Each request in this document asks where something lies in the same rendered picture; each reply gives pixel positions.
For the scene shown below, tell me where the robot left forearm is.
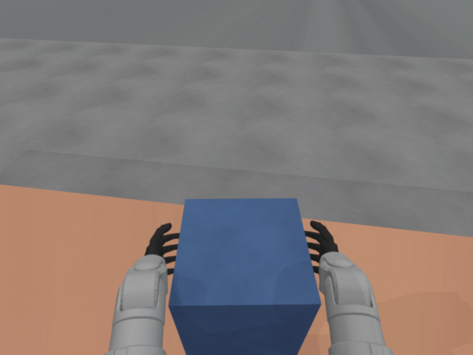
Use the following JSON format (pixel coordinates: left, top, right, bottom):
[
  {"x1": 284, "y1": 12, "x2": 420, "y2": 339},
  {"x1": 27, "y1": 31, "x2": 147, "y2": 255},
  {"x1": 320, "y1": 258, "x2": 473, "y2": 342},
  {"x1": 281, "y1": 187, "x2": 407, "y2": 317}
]
[{"x1": 104, "y1": 254, "x2": 168, "y2": 355}]

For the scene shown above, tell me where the right robot hand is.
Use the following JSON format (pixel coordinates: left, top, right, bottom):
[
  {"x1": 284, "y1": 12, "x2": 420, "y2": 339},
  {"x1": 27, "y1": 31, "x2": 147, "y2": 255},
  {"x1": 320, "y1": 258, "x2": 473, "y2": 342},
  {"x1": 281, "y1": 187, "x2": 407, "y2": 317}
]
[{"x1": 304, "y1": 220, "x2": 338, "y2": 274}]

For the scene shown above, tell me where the robot right forearm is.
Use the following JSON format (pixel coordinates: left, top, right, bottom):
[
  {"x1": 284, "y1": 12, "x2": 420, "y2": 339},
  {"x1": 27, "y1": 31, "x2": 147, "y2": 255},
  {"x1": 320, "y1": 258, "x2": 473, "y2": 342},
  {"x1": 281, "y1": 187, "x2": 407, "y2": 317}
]
[{"x1": 319, "y1": 251, "x2": 393, "y2": 355}]

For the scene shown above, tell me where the left robot hand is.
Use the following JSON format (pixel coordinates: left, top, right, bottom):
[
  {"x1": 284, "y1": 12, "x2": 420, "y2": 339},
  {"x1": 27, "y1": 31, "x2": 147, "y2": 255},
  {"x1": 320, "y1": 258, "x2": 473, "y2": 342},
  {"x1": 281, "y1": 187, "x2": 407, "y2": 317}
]
[{"x1": 144, "y1": 223, "x2": 180, "y2": 275}]

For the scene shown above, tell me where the carton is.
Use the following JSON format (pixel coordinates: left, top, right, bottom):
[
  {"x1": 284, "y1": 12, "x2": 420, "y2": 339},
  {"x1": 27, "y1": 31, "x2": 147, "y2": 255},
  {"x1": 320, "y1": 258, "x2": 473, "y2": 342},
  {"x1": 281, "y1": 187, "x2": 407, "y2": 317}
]
[{"x1": 169, "y1": 198, "x2": 321, "y2": 355}]

